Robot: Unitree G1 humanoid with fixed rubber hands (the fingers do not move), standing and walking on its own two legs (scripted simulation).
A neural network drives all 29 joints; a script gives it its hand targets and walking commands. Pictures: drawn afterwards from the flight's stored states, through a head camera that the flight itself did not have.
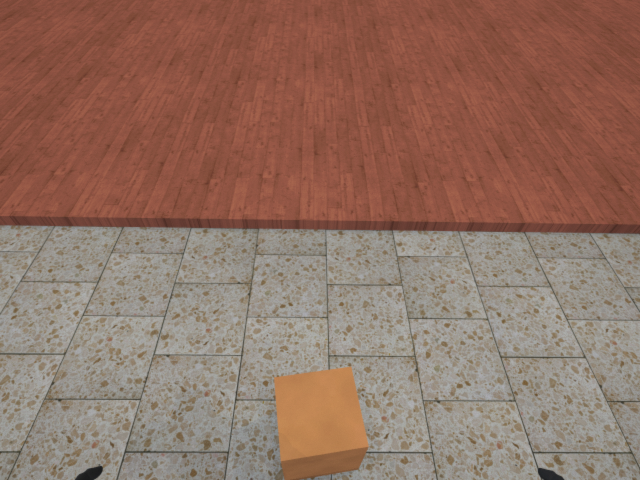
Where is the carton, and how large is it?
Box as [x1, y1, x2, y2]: [274, 367, 368, 479]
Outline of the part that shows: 351,367 274,377 280,458 285,479 300,479 358,468 368,445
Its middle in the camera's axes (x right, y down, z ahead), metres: +0.00 +0.51 +1.06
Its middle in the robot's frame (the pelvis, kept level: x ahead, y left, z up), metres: +0.38 +0.00 -0.66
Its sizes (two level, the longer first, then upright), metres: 0.210 0.200 0.250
